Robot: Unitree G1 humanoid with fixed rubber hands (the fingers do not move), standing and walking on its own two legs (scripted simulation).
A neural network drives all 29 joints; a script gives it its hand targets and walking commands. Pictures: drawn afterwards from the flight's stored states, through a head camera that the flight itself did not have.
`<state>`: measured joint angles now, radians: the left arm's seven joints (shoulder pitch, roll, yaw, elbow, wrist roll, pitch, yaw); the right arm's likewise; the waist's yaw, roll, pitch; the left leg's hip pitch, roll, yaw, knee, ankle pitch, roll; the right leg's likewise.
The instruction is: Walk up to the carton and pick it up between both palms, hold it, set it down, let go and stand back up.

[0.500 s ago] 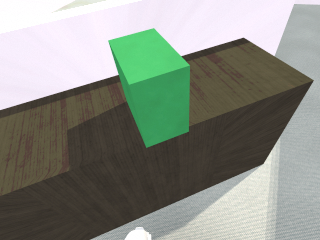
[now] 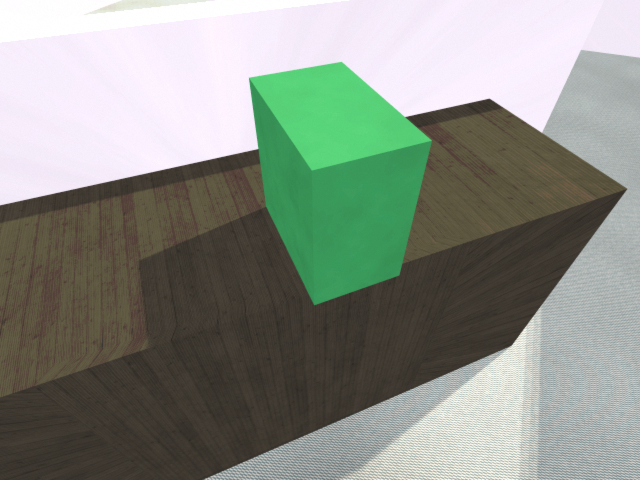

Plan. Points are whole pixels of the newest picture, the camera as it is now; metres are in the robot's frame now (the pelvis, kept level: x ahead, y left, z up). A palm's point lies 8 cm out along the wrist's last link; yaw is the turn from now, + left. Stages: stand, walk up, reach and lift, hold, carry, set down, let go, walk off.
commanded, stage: walk up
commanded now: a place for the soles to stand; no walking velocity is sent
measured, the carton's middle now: (328, 181) +0.57 +0.00 +0.08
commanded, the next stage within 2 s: none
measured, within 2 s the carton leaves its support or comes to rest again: neither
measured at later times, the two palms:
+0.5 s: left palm out of the picture +0.03 +0.24 -0.13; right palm out of the picture +0.01 -0.26 -0.13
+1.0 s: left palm out of the picture +0.05 +0.21 -0.14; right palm out of the picture +0.08 -0.27 -0.13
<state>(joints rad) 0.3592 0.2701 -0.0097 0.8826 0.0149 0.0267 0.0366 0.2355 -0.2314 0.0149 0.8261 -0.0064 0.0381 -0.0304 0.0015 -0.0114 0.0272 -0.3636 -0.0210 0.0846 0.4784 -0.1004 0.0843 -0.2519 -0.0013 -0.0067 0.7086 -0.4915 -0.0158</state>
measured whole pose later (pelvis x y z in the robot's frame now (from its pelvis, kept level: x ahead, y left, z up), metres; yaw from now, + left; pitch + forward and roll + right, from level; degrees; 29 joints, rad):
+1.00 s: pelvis +0.05 -0.02 +0.00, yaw +1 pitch -2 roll +0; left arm 0.34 0.20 -0.06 1.00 0.02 -0.02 0.04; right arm 0.22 -0.23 0.04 1.06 -0.01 0.00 -0.03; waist -0.01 0.00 0.05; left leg -0.29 -0.03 0.06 0.50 -0.18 0.06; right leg -0.06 0.01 -0.04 0.47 -0.38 -0.02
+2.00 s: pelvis +0.07 -0.18 +0.00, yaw +14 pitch -5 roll +2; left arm 0.45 0.24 -0.02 0.94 0.04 0.01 0.01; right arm 0.34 -0.29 -0.03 0.90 -0.03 0.03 -0.04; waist 0.04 0.02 0.05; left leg -0.47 -0.06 -0.16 0.95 -0.47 0.02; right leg -0.26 -0.05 -0.08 0.66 -0.35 0.01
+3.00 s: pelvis +0.21 -0.18 -0.02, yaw +13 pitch -2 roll +0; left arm 0.36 0.17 0.00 0.82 0.03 -0.02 0.11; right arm 0.08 -0.29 0.00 0.94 -0.01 0.11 -0.01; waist 0.00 0.03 0.10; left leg -0.36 0.00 0.21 0.68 -0.30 0.11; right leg -0.33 -0.01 -0.02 0.71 -0.32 0.00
